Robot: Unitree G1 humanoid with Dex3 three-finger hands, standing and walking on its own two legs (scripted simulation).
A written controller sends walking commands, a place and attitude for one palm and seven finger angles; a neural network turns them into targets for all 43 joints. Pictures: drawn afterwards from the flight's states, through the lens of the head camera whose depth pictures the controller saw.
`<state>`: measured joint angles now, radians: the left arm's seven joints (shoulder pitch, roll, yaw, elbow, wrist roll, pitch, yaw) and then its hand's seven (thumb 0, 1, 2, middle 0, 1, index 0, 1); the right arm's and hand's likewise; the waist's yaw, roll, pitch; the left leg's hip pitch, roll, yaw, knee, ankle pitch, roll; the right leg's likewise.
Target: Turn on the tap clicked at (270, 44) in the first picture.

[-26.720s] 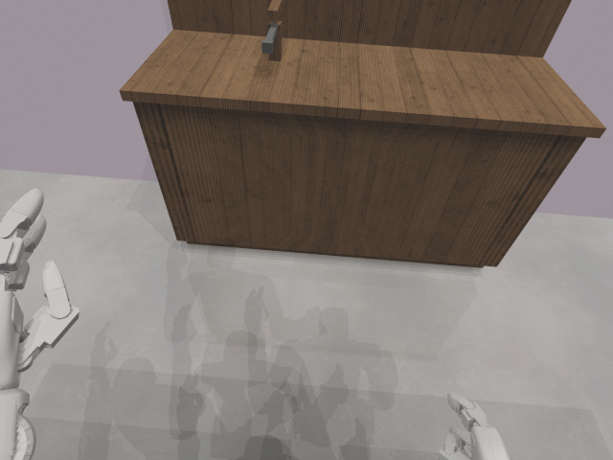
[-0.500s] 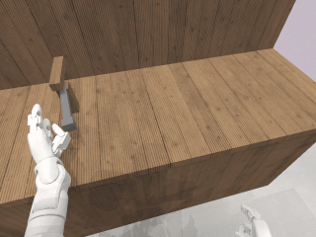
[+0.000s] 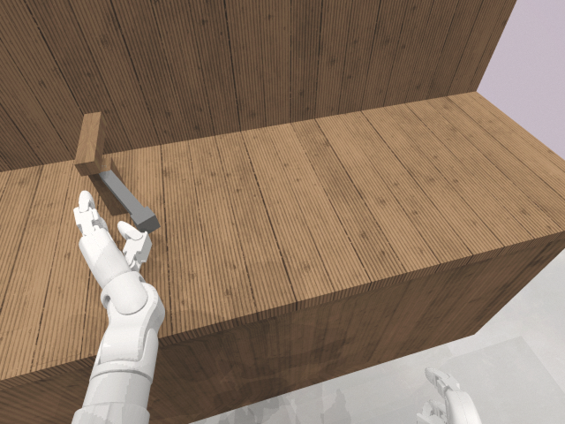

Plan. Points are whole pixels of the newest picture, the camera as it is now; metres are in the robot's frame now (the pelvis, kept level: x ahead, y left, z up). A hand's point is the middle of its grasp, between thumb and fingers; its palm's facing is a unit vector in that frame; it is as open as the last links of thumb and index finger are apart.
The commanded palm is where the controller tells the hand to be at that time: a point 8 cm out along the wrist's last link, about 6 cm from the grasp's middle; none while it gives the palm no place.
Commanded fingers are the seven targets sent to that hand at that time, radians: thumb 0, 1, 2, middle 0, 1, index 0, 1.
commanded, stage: push the lever round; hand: left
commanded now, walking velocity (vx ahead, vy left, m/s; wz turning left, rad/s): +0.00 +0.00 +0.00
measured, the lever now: (145, 221) +0.37 +0.23 +0.09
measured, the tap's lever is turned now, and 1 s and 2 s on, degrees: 27 55 78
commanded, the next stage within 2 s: lift the hand up off the lever in 1.72 s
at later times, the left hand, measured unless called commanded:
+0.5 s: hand (175, 225) +0.37 +0.19 +0.09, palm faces +0.72 -0.69 -0.06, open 7.6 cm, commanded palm +0.33 +0.21 +0.08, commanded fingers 0.00 0.90 0.90 -0.15 -0.15 -0.15 -0.15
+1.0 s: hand (193, 206) +0.41 +0.17 +0.08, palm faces +0.79 -0.60 -0.11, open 7.6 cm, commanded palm +0.36 +0.18 +0.08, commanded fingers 0.00 0.90 0.90 -0.15 -0.15 -0.15 -0.15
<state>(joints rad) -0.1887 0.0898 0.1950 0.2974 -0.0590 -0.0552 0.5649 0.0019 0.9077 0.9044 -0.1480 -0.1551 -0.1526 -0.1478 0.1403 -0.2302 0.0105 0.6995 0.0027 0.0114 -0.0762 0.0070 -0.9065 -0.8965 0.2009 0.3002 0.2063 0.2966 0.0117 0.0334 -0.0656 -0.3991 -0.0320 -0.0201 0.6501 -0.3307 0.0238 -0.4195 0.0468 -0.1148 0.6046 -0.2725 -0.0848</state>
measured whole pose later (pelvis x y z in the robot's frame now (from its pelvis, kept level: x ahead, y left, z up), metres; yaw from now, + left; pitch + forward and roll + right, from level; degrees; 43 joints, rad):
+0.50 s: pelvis +0.00 +0.00 +0.00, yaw +1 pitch +5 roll +0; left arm -0.35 -0.01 0.14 0.42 0.02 -0.01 0.76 0.00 0.94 0.92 -0.15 -0.15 -0.15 -0.15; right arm 0.09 -0.19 0.00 0.75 -0.02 0.04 -0.06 0.01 -0.91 -0.90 0.20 0.30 0.21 0.30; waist 0.01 0.03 -0.07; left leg -0.42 -0.03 -0.03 0.66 -0.33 0.02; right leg -0.43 0.04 -0.12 0.61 -0.27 -0.09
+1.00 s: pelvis +0.01 -0.01 -0.01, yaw +0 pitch +9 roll +0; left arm -0.53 -0.04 0.23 0.59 0.07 0.03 0.89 -0.01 0.94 0.93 -0.15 -0.16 -0.14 -0.14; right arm 0.15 -0.21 -0.03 0.78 -0.06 0.05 -0.01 0.01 -0.91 -0.90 0.20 0.30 0.20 0.30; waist -0.01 0.03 -0.11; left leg -0.49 -0.02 -0.03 0.69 -0.35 0.01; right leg -0.51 0.06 -0.13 0.64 -0.29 -0.10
